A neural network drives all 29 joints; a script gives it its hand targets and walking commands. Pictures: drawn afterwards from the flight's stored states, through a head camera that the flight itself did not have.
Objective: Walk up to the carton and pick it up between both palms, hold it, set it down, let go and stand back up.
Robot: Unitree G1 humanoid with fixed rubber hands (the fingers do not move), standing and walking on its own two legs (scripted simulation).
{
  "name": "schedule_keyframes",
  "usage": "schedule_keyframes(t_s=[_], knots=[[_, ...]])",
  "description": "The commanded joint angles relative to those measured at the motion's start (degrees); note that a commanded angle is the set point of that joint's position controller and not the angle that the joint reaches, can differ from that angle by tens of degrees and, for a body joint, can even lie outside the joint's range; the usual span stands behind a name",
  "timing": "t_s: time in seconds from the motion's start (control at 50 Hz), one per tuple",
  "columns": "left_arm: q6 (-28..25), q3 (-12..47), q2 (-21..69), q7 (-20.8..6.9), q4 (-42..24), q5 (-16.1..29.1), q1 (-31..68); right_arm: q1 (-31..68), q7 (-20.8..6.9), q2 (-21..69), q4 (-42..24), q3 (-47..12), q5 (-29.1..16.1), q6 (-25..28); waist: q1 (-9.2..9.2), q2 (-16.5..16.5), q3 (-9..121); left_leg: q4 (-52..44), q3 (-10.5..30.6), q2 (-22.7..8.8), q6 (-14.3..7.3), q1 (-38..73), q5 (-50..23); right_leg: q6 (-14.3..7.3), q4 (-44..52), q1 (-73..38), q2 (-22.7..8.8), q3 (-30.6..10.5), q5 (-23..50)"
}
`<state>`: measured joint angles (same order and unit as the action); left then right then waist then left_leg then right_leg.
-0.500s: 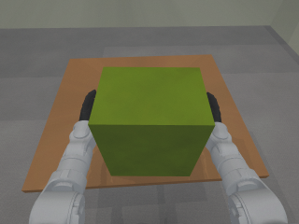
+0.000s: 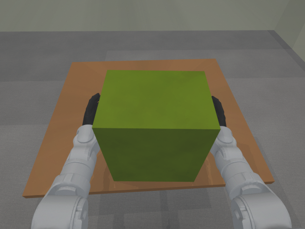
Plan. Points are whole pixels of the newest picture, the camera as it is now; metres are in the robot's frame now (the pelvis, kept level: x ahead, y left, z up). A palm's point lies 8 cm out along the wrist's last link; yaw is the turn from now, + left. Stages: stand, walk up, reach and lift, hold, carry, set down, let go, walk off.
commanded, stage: reach and lift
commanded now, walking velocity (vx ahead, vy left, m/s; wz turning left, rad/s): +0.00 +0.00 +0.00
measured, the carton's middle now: (154, 131) +0.38 +0.00 +0.02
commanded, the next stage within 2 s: none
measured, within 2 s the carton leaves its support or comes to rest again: leaves its support in 0.42 s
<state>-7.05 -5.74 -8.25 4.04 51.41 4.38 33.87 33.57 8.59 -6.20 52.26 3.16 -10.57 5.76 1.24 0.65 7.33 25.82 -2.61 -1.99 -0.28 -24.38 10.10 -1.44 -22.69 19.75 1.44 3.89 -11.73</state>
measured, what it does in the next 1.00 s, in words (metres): stands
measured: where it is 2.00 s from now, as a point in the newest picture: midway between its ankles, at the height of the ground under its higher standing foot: outside the picture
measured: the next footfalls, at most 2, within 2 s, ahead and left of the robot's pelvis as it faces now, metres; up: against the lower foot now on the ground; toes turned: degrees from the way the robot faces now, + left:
none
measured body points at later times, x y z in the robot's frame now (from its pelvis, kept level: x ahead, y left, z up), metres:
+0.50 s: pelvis +0.01 +0.01 +0.01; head +0.01 +0.01 +0.46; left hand +0.39 +0.17 +0.08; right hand +0.37 -0.18 +0.07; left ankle +0.02 +0.11 -0.74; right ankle -0.01 -0.10 -0.74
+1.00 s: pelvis +0.00 +0.00 +0.01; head +0.00 +0.02 +0.46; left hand +0.39 +0.18 +0.11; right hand +0.38 -0.17 +0.08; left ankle +0.02 +0.11 -0.74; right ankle -0.01 -0.10 -0.74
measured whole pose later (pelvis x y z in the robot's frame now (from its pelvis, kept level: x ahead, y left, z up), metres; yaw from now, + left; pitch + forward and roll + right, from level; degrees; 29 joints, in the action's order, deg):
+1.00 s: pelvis +0.00 +0.00 +0.01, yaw +0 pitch +7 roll -1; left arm -9.0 -4.9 -6.7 5.3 46.8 -1.1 34.7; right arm 30.7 5.5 -3.7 51.7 12.8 1.3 13.5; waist -0.8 -2.3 7.8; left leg 16.8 -3.0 -1.1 -0.3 -19.1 5.1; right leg -1.4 -14.9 15.1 0.9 3.6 -7.3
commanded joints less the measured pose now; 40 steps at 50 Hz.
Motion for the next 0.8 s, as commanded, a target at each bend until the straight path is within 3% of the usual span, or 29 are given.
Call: schedule_keyframes(t_s=[0.0,0.06,0.14,0.2,0.24,0.32,0.4,0.48,0.52,0.58,0.66,0.72,0.78], knots=[[-6.7,0.5,3.2,-2.8,-3.7,-1.7,22.7,22.9,-0.9,2.2,-10.0,-0.5,4.4,3.9,1.38,-3.5,23.1,1.0,3.5,1.3,0.0,20.4,-19.3,2.9,3.6,-3.4,-1.0,-4.1,14.8],[-9.7,-0.3,5.7,-3.4,-3.4,-4.8,22.8,22.7,-2.0,5.6,-8.0,-0.2,5.8,5.5,0.88,-1.3,23.5,0.0,3.3,1.8,0.4,19.6,-19.4,2.6,3.5,-6.1,-1.3,-4.0,16.4],[-10.7,2.5,13.3,-4.1,-3.4,-8.6,23.3,21.3,-4.9,14.3,-6.9,-0.4,9.9,7.3,0.97,3.3,23.7,-0.3,3.2,1.1,1.9,25.7,-21.7,1.0,6.3,-3.3,-0.8,-2.1,12.1],[-10.4,11.6,30.4,-8.4,-2.8,-11.2,25.8,22.4,-9.4,33.1,-8.7,-6.8,15.3,7.9,1.58,3.6,25.3,-1.7,3.1,1.2,3.4,28.0,-22.7,1.0,7.5,-4.9,-0.9,-1.6,14.6],[-10.5,17.2,38.4,-9.9,-4.5,-9.1,26.1,23.9,-10.9,39.2,-12.6,-13.2,12.3,7.7,1.91,5.0,28.2,-1.8,4.2,1.7,4.0,26.7,-23.9,0.1,6.8,-9.1,-0.6,-2.6,19.8],[-11.6,19.1,41.1,-9.1,-9.7,-7.5,28.5,26.5,-11.0,40.4,-18.1,-17.8,11.1,8.6,2.19,3.4,26.9,-3.2,4.6,2.5,3.6,22.6,-23.4,1.4,5.1,-13.5,-1.0,-3.2,25.2],[-14.3,22.7,43.2,-7.4,-16.3,-7.2,31.8,27.7,-11.4,41.1,-22.9,-20.7,12.2,13.0,2.03,2.1,30.4,-3.1,4.9,1.7,3.9,24.7,-27.2,1.6,4.3,-14.2,-0.4,-2.5,28.6],[-15.9,21.0,42.3,-6.9,-16.1,-9.5,31.6,29.3,-11.6,40.2,-23.9,-20.0,14.7,17.6,1.08,-0.6,31.0,-3.5,3.9,1.5,3.0,25.6,-27.4,2.3,4.3,-16.3,-0.5,-2.0,31.0],[-15.4,17.1,39.7,-7.6,-11.7,-11.8,30.3,30.5,-11.5,38.1,-20.8,-17.5,16.6,19.1,-0.02,-2.9,27.0,-5.7,2.9,1.5,1.5,24.2,-21.8,2.7,4.9,-17.8,-1.0,-2.1,27.9],[-13.6,10.6,35.9,-9.4,-4.2,-14.0,30.1,31.7,-11.1,35.3,-13.8,-12.7,19.4,20.0,-2.28,-5.6,17.6,-10.9,0.4,1.3,-1.0,19.8,-10.0,2.9,7.0,-17.7,-2.1,-2.8,15.5],[-10.3,6.0,33.3,-9.7,-1.7,-15.2,33.1,34.0,-11.1,33.2,-8.1,-7.1,20.7,19.4,-4.65,-5.2,10.6,-13.9,-2.6,1.1,-1.6,19.9,-3.0,2.2,10.4,-13.4,-2.5,-2.0,-1.8],[-6.5,3.5,31.4,-9.7,-1.0,-17.9,34.2,32.4,-12.0,31.3,-3.2,-2.1,22.2,15.8,-4.23,-1.9,11.8,-13.8,-3.2,1.2,-1.8,21.1,2.6,0.6,12.4,-8.3,-2.7,-1.6,-12.1],[-4.6,7.3,34.6,-8.3,-5.4,-15.3,38.8,38.9,-11.9,31.4,-9.6,-0.9,22.4,15.6,-2.72,0.2,20.8,-13.0,-3.1,1.2,-0.7,23.2,2.1,0.9,11.8,-7.1,-2.0,-0.4,-8.5]])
